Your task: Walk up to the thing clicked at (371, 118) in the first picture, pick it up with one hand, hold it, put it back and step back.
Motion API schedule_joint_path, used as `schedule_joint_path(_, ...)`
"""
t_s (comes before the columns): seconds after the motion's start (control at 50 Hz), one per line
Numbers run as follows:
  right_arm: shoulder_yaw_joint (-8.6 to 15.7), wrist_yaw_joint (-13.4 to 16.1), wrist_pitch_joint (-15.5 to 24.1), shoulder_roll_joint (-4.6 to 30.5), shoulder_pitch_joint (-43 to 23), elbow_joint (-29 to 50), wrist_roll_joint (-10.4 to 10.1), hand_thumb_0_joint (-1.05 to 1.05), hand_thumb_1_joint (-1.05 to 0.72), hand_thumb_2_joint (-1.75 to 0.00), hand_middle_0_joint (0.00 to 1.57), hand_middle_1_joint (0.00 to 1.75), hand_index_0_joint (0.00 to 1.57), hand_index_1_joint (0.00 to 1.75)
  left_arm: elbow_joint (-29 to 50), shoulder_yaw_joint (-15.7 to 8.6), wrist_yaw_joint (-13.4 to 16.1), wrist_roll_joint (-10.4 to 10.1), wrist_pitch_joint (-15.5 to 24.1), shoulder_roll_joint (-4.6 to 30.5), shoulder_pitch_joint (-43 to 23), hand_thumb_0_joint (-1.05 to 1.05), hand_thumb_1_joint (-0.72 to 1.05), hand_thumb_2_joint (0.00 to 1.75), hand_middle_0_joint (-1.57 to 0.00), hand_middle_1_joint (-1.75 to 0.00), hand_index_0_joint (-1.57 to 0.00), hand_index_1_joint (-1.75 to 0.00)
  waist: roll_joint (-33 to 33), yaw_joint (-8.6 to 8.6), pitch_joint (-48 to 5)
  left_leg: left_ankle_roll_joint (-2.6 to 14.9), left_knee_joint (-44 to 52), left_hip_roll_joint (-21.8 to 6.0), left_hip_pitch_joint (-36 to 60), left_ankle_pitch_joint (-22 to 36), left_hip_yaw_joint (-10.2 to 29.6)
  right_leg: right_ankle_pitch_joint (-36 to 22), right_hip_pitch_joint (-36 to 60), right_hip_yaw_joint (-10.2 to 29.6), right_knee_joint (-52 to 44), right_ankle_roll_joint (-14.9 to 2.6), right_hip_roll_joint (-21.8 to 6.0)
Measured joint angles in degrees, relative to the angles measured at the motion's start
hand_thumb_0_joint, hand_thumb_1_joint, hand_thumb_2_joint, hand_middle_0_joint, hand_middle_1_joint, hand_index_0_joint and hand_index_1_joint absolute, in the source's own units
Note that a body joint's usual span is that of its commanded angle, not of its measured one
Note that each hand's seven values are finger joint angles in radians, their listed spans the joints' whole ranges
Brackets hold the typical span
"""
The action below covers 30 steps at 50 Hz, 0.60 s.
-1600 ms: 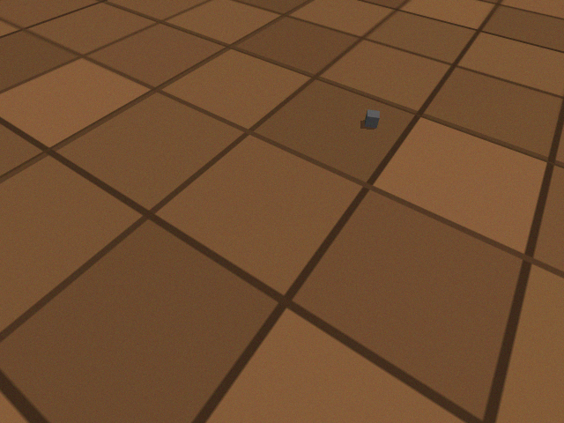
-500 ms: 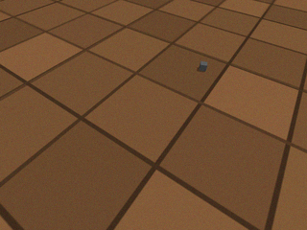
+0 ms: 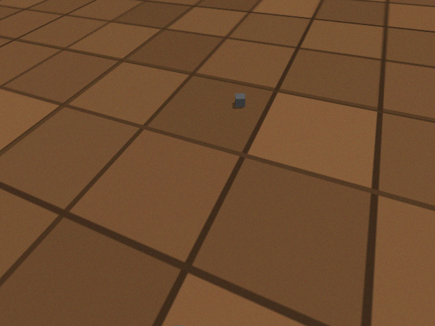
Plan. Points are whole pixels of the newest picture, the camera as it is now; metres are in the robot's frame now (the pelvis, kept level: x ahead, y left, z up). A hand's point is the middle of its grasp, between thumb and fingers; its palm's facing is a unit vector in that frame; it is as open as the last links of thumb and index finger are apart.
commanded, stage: walk up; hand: left
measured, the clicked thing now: (240, 100) +1.74 -0.01 -0.72
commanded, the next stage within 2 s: none
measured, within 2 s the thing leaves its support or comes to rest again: neither
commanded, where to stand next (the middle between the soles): +1.26 -0.21 m, yaw -13 degrees
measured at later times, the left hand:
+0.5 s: hand (126, 217) +0.38 +0.28 -0.13, palm faces -0.19 -0.92 -0.34, open 7.4 cm
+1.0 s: hand (187, 136) +0.67 +0.16 -0.11, palm faces -0.23 -0.90 -0.36, open 7.4 cm
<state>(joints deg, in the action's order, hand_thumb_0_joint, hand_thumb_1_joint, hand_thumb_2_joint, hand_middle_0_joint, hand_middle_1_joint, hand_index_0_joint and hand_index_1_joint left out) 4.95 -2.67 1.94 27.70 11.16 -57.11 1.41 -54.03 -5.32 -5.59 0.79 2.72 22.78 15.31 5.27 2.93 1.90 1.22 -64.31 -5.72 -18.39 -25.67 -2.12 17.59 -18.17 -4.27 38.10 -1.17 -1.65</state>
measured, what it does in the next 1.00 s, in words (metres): walks ahead: left foot, then right foot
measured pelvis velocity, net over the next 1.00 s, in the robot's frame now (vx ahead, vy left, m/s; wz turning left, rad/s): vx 0.53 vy -0.08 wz -0.24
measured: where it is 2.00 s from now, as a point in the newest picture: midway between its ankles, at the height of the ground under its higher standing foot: (259, 183)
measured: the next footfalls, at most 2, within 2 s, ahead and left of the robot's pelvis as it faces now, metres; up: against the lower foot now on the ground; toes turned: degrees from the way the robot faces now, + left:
left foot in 0.30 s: +0.35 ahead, +0.12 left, +0.00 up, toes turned +1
right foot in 0.78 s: +0.58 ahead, -0.20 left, +0.00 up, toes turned -15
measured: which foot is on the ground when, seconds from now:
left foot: up 0.00-0.28, down 0.30-0.80, up 0.82-1.00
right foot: down 0.00-0.34, up 0.36-0.76, down 0.78-1.00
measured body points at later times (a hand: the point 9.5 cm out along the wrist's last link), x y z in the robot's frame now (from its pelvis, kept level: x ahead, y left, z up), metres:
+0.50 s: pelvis +0.28 +0.01 +0.02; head +0.29 +0.03 +0.47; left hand +0.39 +0.33 -0.10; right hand +0.31 -0.32 -0.07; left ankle +0.31 +0.12 -0.72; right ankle +0.22 -0.13 -0.64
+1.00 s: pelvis +0.53 -0.08 +0.02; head +0.54 -0.10 +0.47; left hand +0.68 +0.20 -0.08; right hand +0.53 -0.40 -0.11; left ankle +0.55 +0.07 -0.64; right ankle +0.54 -0.19 -0.72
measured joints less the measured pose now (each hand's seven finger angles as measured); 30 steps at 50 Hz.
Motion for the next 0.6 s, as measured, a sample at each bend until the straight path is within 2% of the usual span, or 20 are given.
schedule_joint_path(0.08,-1.4,-1.3,1.1,-2.7,-1.3,2.8,-0.7,0.01,-0.90,-0.90,0.20,0.30,0.20,0.30,-0.4,1.5,0.9,-0.5,0.4,-1.3,3.7,0.00,0.90,0.90,-0.20,-0.30,-0.20,-0.30,-1.0,0.87,1.0,0.42,3.7,0.6,-8.1,6.4,-1.1,-1.8,7.2,1.4,-8.9,-0.72,2.2)
schedule_joint_path(0.16,-1.8,-2.7,1.0,-4.5,-1.1,5.1,-0.2,0.01,-0.90,-0.90,0.20,0.30,0.20,0.30,-0.3,1.9,1.2,-0.5,0.4,-0.9,6.1,0.00,0.90,0.90,-0.20,-0.30,-0.21,-0.30,-2.6,0.99,1.2,-0.67,14.8,-0.7,-12.1,10.2,0.2,-0.6,12.1,2.5,-13.1,-1.30,3.8)
schedule_joint_path(0.22,-1.4,-2.9,0.7,-4.5,-0.9,5.4,0.2,0.01,-0.90,-0.90,0.20,0.30,0.20,0.30,0.6,2.0,1.2,-0.2,0.9,-0.4,6.7,0.00,0.90,0.90,-0.20,-0.30,-0.21,-0.30,-3.2,1.10,1.5,-1.25,23.6,-1.4,-12.3,14.7,0.8,1.6,15.0,2.9,-14.2,-0.71,4.5)
schedule_joint_path(0.28,-0.7,-2.7,0.8,-4.1,-0.9,5.3,0.2,0.01,-0.90,-0.90,0.20,0.30,0.21,0.30,1.6,2.3,1.2,-0.2,1.2,0.2,6.7,0.00,0.90,0.90,-0.20,-0.30,-0.21,-0.30,-3.8,1.17,1.3,-0.86,29.8,-0.7,-10.0,17.6,0.0,5.4,17.5,3.4,-13.4,0.29,4.3)
schedule_joint_path(0.32,-0.2,-2.2,1.5,-4.2,-1.0,5.5,0.3,0.01,-0.90,-0.90,0.20,0.30,0.20,0.30,2.0,2.3,1.5,-0.2,1.1,1.0,6.5,0.00,0.90,0.90,-0.20,-0.30,-0.21,-0.30,-5.7,0.70,1.4,-0.26,31.5,1.2,-7.5,20.0,-1.5,9.6,17.6,4.2,-9.0,0.65,2.5)
schedule_joint_path(0.34,0.1,-1.9,2.1,-4.7,-1.5,5.9,0.7,0.01,-0.90,-0.90,0.20,0.30,0.20,0.30,1.9,2.2,1.9,-0.4,0.9,1.4,5.8,0.00,0.90,0.90,-0.20,-0.30,-0.21,-0.30,-7.5,0.40,2.1,-0.02,30.1,2.3,-6.9,18.4,-3.0,10.7,15.7,4.9,-2.9,-0.06,0.8)
schedule_joint_path(0.36,0.1,-1.6,2.8,-4.9,-1.6,6.7,1.2,0.01,-0.90,-0.90,0.20,0.30,0.20,0.30,1.8,2.2,2.4,-0.7,0.5,1.3,5.0,0.00,0.90,0.90,-0.20,-0.30,-0.20,-0.30,-8.0,-0.11,2.5,0.15,28.6,2.5,-6.4,16.2,-3.8,10.4,12.6,6.3,5.0,-0.67,0.9)
schedule_joint_path(0.4,0.1,-1.3,3.6,-5.2,-1.2,7.9,0.7,0.01,-0.90,-0.90,0.20,0.30,0.20,0.30,1.9,3.0,3.0,-0.9,0.2,1.2,4.0,0.00,0.90,0.90,-0.20,-0.30,-0.20,-0.30,-7.2,-1.57,2.7,0.54,28.0,1.7,-4.2,13.1,-4.4,9.2,6.0,7.6,18.9,-1.93,3.0)
schedule_joint_path(0.44,-0.2,-0.9,3.7,-5.7,0.1,8.5,0.0,0.01,-0.90,-0.90,0.20,0.30,0.21,0.30,1.9,3.6,3.0,-1.0,0.5,1.8,3.2,0.00,0.90,0.90,-0.20,-0.30,-0.20,-0.30,-7.2,-2.86,2.2,0.56,30.7,1.4,-0.2,12.1,-5.2,5.8,0.1,7.4,26.0,-2.07,3.2)
schedule_joint_path(0.52,-1.1,-0.4,4.3,-5.8,4.5,8.4,-0.9,0.01,-0.90,-0.90,0.20,0.30,0.21,0.30,3.3,2.7,2.2,-1.6,0.9,3.6,0.6,0.00,0.90,0.90,-0.20,-0.30,-0.20,-0.30,-8.1,-4.75,1.4,-0.07,37.0,2.3,7.4,11.4,-6.5,-0.1,-8.5,8.0,24.6,-1.14,0.8)
schedule_joint_path(0.6,-1.4,-0.3,3.9,-4.8,8.1,6.9,-0.8,0.01,-0.90,-0.90,0.21,0.30,0.21,0.30,5.0,1.9,1.0,-1.4,0.4,4.2,-2.4,0.00,0.91,0.90,-0.20,-0.30,-0.20,-0.30,-7.9,-5.14,1.5,-0.46,40.7,2.8,13.4,9.3,-7.6,-4.1,-13.3,7.7,14.9,0.22,-1.7)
